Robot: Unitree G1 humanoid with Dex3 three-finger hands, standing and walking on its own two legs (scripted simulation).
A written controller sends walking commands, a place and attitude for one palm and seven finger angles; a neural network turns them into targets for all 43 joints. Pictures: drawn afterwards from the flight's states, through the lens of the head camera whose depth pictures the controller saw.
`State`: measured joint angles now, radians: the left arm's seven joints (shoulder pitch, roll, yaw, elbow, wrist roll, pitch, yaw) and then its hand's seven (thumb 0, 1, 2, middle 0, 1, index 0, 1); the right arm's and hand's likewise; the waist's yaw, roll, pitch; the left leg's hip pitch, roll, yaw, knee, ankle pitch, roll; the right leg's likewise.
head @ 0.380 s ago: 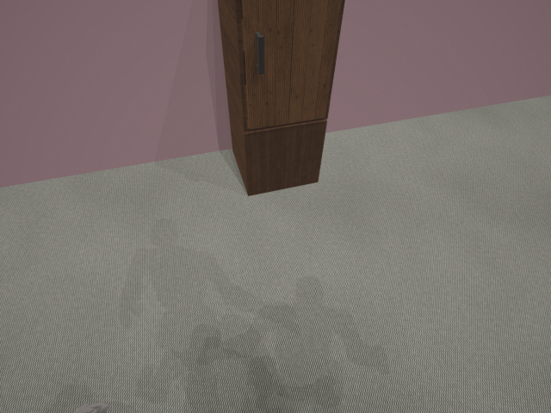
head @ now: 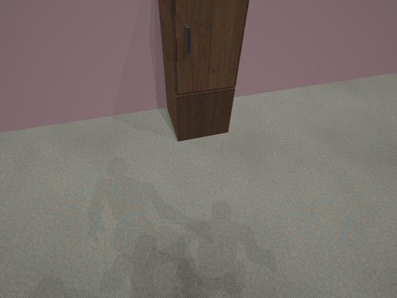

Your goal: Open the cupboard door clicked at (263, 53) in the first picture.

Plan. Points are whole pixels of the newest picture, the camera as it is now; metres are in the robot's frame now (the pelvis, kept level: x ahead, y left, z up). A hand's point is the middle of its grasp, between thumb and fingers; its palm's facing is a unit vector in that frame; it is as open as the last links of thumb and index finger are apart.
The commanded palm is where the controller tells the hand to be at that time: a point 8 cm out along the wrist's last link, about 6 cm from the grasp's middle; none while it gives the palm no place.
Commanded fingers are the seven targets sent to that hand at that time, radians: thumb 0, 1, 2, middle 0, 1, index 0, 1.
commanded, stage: stand and wait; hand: left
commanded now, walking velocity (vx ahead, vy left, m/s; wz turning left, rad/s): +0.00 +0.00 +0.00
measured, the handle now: (187, 39) +1.25 +0.14 -0.02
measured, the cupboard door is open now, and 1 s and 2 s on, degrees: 0 0 0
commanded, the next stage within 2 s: look at it before walking up in 0.44 s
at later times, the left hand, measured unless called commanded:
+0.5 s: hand out of the picture +0.07 +0.24 -0.15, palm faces -0.02 -0.94 -0.34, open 7.4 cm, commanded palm none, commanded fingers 0.00 0.90 0.90 -0.20 -0.30 -0.20 -0.30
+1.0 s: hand out of the picture +0.07 +0.24 -0.15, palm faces -0.02 -0.94 -0.33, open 7.4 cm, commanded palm none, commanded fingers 0.00 0.90 0.90 -0.20 -0.30 -0.20 -0.30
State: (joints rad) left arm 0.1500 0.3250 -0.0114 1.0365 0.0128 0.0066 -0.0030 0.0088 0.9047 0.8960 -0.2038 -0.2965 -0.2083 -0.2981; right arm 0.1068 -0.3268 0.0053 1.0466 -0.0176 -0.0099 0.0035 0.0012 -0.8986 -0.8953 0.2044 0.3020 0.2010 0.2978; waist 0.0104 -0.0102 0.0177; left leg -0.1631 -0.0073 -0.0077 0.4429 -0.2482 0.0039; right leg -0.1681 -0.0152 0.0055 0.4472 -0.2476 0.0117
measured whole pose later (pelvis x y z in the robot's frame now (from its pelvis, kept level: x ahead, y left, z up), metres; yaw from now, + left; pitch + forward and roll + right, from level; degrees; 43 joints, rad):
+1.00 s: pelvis +0.00 -0.01 +0.00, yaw +0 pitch -2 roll +0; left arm 0.14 0.34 -0.01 1.09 0.01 0.00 0.00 0.01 0.91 0.90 -0.20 -0.30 -0.21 -0.30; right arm 0.12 -0.34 0.01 1.11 -0.01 -0.01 0.00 0.00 -0.90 -0.90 0.20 0.30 0.20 0.30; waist 0.01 0.00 0.03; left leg -0.13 0.01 -0.01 0.37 -0.21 -0.01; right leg -0.14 0.00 0.00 0.38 -0.21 0.00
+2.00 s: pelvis +0.09 -0.05 +0.00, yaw -17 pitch +1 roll +0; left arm 0.47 0.13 0.03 1.04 0.03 -0.04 -0.01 0.01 0.91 0.90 -0.20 -0.30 -0.21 -0.30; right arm 0.17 -0.21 -0.05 0.97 -0.02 0.00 0.02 0.00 -0.90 -0.90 0.20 0.30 0.20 0.30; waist 0.05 0.01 0.03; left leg -0.60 0.11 0.04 1.01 -0.23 -0.07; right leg -0.10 0.07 0.06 0.36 -0.27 -0.06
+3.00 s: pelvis +0.41 -0.19 -0.01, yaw -50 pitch +0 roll -1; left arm 0.19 0.19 0.07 0.97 0.02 -0.04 0.00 -0.02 0.95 0.90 -0.20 -0.30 -0.21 -0.30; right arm 0.27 -0.15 -0.05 0.99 -0.03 -0.02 0.00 0.00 -0.90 -0.90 0.20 0.30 0.20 0.30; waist -0.05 0.01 0.05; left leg -0.55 0.18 0.06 1.12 -0.29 -0.06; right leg -0.27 0.06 -0.09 0.47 -0.20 -0.09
